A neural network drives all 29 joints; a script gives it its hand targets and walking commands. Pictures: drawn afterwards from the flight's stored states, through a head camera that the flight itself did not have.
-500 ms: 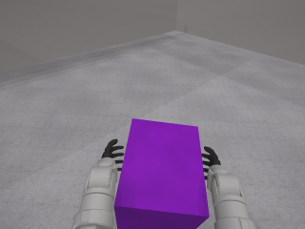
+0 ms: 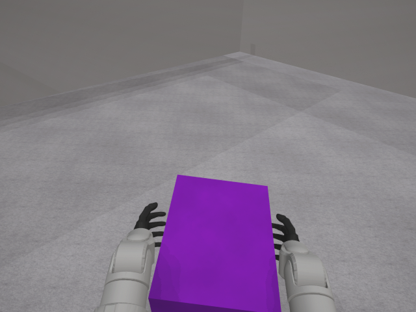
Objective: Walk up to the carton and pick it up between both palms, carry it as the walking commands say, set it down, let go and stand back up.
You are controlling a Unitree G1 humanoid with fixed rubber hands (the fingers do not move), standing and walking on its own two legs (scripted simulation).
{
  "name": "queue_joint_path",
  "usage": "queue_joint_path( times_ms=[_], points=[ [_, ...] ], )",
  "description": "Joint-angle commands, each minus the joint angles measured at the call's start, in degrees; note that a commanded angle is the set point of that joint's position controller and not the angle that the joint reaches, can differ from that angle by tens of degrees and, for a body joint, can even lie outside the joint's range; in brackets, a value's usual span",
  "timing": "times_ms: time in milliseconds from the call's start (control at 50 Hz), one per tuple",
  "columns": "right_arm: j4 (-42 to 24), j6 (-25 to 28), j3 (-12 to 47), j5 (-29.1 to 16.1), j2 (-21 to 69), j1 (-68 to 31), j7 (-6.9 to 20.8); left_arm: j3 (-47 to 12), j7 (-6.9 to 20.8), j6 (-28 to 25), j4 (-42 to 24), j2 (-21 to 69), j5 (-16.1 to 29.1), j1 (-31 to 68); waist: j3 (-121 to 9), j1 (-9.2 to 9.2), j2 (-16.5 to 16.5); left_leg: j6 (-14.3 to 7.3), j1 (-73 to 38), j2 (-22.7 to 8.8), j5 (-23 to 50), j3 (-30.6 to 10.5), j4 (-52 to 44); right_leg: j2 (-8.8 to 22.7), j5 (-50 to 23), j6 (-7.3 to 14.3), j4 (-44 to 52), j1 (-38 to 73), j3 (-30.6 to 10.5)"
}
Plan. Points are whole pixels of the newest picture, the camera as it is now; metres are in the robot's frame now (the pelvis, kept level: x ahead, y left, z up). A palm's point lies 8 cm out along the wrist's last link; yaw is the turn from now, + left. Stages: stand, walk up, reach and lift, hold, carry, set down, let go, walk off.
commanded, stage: hold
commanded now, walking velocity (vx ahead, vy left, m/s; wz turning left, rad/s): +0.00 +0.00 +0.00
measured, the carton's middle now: (213, 255) +0.30 +0.00 -0.03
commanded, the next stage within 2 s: carry in 1.20 s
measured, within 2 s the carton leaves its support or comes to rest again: neither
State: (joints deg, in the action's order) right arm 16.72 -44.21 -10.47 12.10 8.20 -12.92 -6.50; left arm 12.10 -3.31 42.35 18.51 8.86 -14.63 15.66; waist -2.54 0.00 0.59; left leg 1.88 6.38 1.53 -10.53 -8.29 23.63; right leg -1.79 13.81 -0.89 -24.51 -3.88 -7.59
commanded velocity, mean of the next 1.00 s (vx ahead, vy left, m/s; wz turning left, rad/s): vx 0.00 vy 0.00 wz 0.00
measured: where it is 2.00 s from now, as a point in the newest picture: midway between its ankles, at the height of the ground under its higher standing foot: outside the picture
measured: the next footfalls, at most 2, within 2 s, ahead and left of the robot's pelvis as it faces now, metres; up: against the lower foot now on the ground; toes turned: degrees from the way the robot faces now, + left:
left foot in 1.86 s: +0.00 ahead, +0.02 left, +0.00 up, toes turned +13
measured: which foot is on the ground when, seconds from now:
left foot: down 0.00-1.00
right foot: down 0.00-1.00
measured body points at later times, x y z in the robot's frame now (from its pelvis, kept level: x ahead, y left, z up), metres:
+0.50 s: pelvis +0.00 +0.00 +0.00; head -0.07 -0.01 +0.44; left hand +0.29 +0.15 +0.04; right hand +0.28 -0.16 +0.03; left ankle +0.04 +0.14 -0.74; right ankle +0.01 -0.13 -0.74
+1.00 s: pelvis +0.00 +0.00 +0.00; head -0.06 +0.00 +0.44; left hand +0.29 +0.15 +0.04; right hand +0.28 -0.15 +0.03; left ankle +0.04 +0.14 -0.74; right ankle +0.01 -0.13 -0.74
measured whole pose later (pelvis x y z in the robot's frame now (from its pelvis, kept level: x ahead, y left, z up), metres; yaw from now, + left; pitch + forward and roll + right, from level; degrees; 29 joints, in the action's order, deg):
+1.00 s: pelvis +0.00 +0.00 +0.00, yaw +0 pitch -7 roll +0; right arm 15.1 -44.3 -10.1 11.5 8.1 -12.3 -6.7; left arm 11.5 -1.9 43.3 16.5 8.7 -14.8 14.8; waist -1.5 0.1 0.4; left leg 1.8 6.5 1.4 -10.9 -7.8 24.6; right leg -1.8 13.9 -1.0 -25.0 -3.8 -7.4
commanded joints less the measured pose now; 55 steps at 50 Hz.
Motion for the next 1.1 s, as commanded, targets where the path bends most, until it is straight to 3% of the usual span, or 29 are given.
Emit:
queue_joint_path(
  times_ms=[0, 60, 80, 220, 300, 380, 400, 420, 540, 560, 580, 600, 700, 820, 880, 940, 980, 1080],
  points=[
    [-8.8, 4.6, 32.9, -16.7, 57.0, -42.9, 22.2, -34.4, 18.9, -2.0, -6.1, 58.7, 18.1, 33.2, -16.5, -0.18, -0.5, -0.9, -8.6, 3.6, 9.8, 5.1, -3.2, -3.6, -8.7, 0.4, 5.8, -2.0, 4.3],
    [-9.3, 4.7, 32.5, -16.5, 56.2, -42.4, 21.9, -34.1, 19.1, -1.6, -5.1, 58.5, 17.8, 32.3, -14.3, 0.02, -0.1, -1.0, -7.6, 3.4, 8.5, 5.3, -3.7, -3.6, -7.9, 0.5, 5.9, -2.3, 4.5],
    [-9.2, 4.7, 32.8, -16.7, 56.7, -42.6, 22.0, -34.2, 19.1, -1.9, -5.5, 58.4, 17.9, 32.6, -14.9, -0.01, -1.6, -1.1, -7.8, 3.5, 8.6, 5.0, -3.3, -3.5, -8.3, 0.3, 5.9, -2.1, 4.3],
    [-9.0, 4.3, 32.9, -17.0, 56.7, -42.1, 21.3, -34.1, 19.2, -1.6, -6.1, 57.2, 17.6, 32.4, -14.1, -0.39, -0.4, -1.3, -7.6, 3.7, 7.8, 5.6, -3.1, -3.1, -7.9, 0.1, 6.0, -2.0, 4.1],
    [-9.8, 4.3, 33.6, -17.3, 57.0, -41.6, 21.1, -34.3, 19.3, -1.7, -6.7, 56.7, 17.8, 31.6, -14.1, -0.56, -2.1, -1.5, -8.0, 3.7, 9.3, 5.4, -2.9, -3.0, -9.4, -0.1, 6.1, -2.0, 4.0],
    [-10.6, 4.3, 33.5, -17.0, 55.9, -41.5, 21.0, -35.4, 19.1, -1.6, -7.8, 57.0, 18.3, 32.4, -13.9, 0.29, -1.1, -1.2, -8.0, 3.5, 8.2, 5.3, -3.0, -3.3, -7.8, 0.2, 6.0, -2.6, 4.1],
    [-10.9, 4.3, 33.2, -17.2, 55.5, -42.3, 20.9, -34.9, 19.1, -1.3, -6.8, 56.7, 17.9, 31.7, -12.5, -0.23, -0.3, -1.2, -6.8, 3.5, 7.1, 5.4, -3.1, -3.1, -7.2, 0.2, 6.1, -2.3, 4.1],
    [-9.8, 4.4, 33.0, -17.0, 55.8, -42.0, 20.9, -34.8, 19.1, -1.7, -7.7, 56.1, 17.9, 33.4, -12.7, -0.12, -1.2, -1.3, -6.7, 3.4, 5.9, 5.1, -3.0, -3.1, -5.9, 0.4, 6.1, -2.6, 4.0],
    [-10.5, 4.1, 33.7, -17.2, 55.6, -41.0, 20.7, -35.2, 18.7, -1.4, -7.5, 56.8, 18.0, 31.8, -14.1, 0.09, -0.8, -1.2, -7.8, 3.6, 8.9, 5.1, -2.5, -3.2, -8.7, 0.1, 5.6, -2.2, 3.9],
    [-12.3, 4.3, 34.7, -17.8, 55.8, -42.4, 20.7, -35.2, 18.8, -1.4, -7.9, 57.1, 18.0, 31.2, -15.4, -0.55, -0.5, -1.3, -7.8, 3.8, 10.2, 5.0, -2.3, -3.1, -10.3, 0.0, 5.6, -1.0, 3.7],
    [-10.3, 4.0, 33.6, -17.0, 55.5, -40.8, 20.7, -35.1, 18.6, -1.5, -7.8, 56.7, 17.9, 31.5, -14.1, -0.28, -1.9, -1.2, -8.0, 3.5, 9.5, 4.9, -2.8, -3.3, -9.2, 0.0, 5.8, -1.9, 4.0],
    [-9.4, 4.0, 32.7, -16.9, 55.3, -40.4, 20.8, -34.9, 18.5, -1.4, -8.0, 56.4, 17.8, 32.0, -13.7, 0.03, -0.4, -1.1, -7.8, 3.5, 8.1, 5.0, -2.8, -3.1, -7.8, 0.1, 5.9, -2.3, 4.0],
    [-11.3, 4.4, 33.9, -17.3, 55.8, -40.9, 20.8, -36.4, 18.6, -1.7, -10.2, 56.7, 18.6, 33.3, -15.7, 0.33, 0.0, -1.0, -7.4, 3.4, 8.8, 4.6, -2.5, -3.2, -8.5, 0.5, 5.4, -1.3, 3.8],
    [-10.4, 4.0, 33.2, -16.7, 54.3, -40.0, 21.0, -34.9, 18.2, -1.4, -8.2, 56.4, 18.0, 31.3, -12.5, -0.1, -1.7, -1.0, -6.8, 2.9, 7.5, 4.5, -3.2, -3.5, -6.7, 0.5, 5.6, -2.7, 4.4],
    [-10.0, 4.2, 32.9, -16.9, 54.6, -40.8, 21.1, -35.5, 18.3, -1.4, -8.4, 57.2, 18.1, 32.6, -13.9, 0.3, 0.5, -0.8, -6.7, 3.1, 7.2, 4.5, -3.1, -3.3, -6.9, 0.7, 5.3, -2.1, 4.2],
    [-11.6, 4.5, 34.6, -17.5, 55.0, -42.0, 21.2, -35.8, 18.3, -1.8, -9.0, 57.1, 18.4, 32.3, -15.7, -0.27, -1.2, -1.0, -7.8, 3.1, 8.6, 4.5, -2.7, -3.4, -7.8, 0.6, 5.2, -2.1, 4.1],
    [-9.2, 4.0, 32.7, -16.9, 54.7, -40.9, 21.3, -34.7, 18.2, -1.3, -7.7, 57.0, 17.8, 32.1, -13.7, 0.18, 0.4, -0.9, -7.2, 3.0, 6.7, 4.8, -2.9, -3.3, -5.8, 0.7, 5.4, -2.9, 4.0],
    [-11.7, 4.5, 34.3, -17.7, 55.2, -41.6, 21.4, -36.1, 18.3, -1.4, -9.2, 57.9, 18.4, 32.7, -15.5, 0.01, 0.5, -0.7, -8.1, 3.1, 9.4, 4.7, -2.6, -3.4, -8.4, 0.8, 5.1, -1.8, 4.0]
  ],
)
